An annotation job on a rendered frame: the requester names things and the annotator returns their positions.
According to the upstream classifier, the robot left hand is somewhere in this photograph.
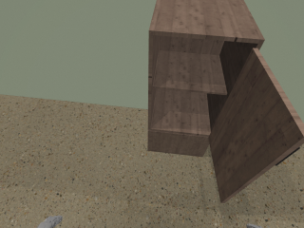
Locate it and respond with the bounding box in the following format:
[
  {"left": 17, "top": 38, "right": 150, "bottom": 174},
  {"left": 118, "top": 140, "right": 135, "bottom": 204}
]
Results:
[{"left": 37, "top": 215, "right": 63, "bottom": 228}]

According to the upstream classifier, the cupboard door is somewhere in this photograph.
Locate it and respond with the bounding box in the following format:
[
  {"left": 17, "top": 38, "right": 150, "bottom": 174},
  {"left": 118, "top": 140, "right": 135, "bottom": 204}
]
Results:
[{"left": 208, "top": 47, "right": 304, "bottom": 203}]

